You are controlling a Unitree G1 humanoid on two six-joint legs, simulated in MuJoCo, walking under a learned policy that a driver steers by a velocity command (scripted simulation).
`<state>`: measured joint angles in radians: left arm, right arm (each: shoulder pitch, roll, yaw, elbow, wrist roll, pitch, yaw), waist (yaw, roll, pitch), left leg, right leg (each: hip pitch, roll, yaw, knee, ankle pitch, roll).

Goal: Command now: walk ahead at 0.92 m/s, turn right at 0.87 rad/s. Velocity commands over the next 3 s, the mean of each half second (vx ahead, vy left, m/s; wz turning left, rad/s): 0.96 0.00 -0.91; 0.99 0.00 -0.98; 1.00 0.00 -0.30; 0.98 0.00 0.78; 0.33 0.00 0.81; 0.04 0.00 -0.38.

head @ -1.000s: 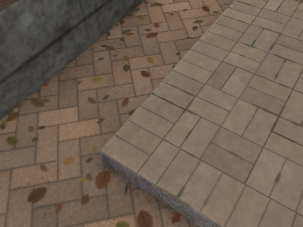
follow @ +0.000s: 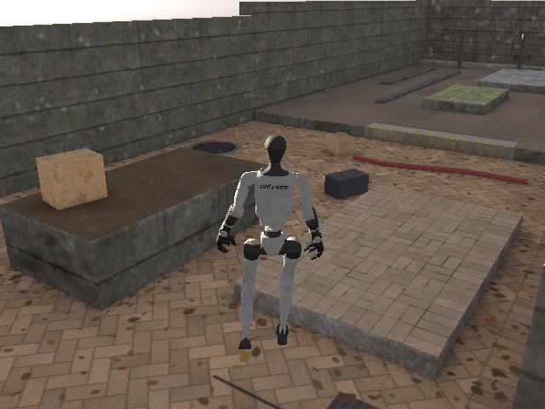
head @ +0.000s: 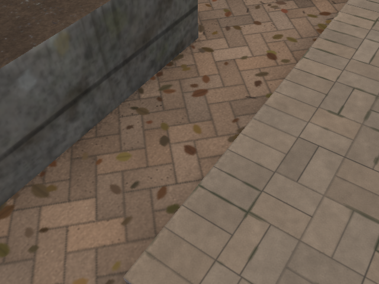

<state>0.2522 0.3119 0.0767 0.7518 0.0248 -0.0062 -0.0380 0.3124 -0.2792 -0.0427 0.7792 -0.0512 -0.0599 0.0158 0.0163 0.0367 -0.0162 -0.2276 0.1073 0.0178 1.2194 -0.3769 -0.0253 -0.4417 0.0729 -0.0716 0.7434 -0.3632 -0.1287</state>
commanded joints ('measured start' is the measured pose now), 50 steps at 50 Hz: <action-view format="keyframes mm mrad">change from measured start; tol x64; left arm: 1 206 201 56 7 -5 -9 30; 50 58 128 27 -52 -7 -90 64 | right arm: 1 -185 -90 5 -193 -22 -68 8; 50 -224 -64 6 -244 -15 -8 -1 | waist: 1 54 -37 19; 50 -53 71 143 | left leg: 1 -740 -22 -55 334 121 8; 10 -1192 0 43 666 -216 22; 16 203 -169 7 -24 -61 99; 19 287 241 -1086 -962 -438 93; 22 3 217 -677 -812 -453 187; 38 344 139 281 -632 1531 -11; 41 -360 -115 175 349 -50 41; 50 -363 35 -75 -225 62 -67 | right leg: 1 548 -288 689 -492 -44 -209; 11 292 -200 525 -628 283 -167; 16 163 -215 390 -205 1767 -75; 19 -208 108 359 948 250 10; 24 -529 -85 195 1284 171 -53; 38 156 56 -171 -16 288 -93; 42 763 -182 564 -146 344 -373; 50 6 -103 529 -561 214 -250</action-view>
